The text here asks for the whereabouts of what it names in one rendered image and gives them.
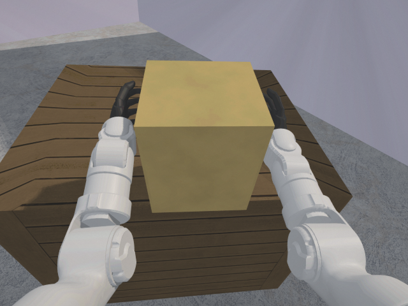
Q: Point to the robot right forearm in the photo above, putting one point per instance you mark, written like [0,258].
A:
[296,186]

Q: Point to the right robot upper arm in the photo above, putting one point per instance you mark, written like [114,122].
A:
[330,258]

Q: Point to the carton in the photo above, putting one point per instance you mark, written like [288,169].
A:
[202,129]

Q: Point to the pedestal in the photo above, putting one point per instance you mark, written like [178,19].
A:
[177,253]

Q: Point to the robot left forearm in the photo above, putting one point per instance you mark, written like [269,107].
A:
[106,195]

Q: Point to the left robot upper arm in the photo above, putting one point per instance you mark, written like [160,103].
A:
[92,264]

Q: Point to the robot left hand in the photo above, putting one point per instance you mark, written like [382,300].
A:
[122,101]

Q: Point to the robot right hand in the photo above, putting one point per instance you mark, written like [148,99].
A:
[276,109]

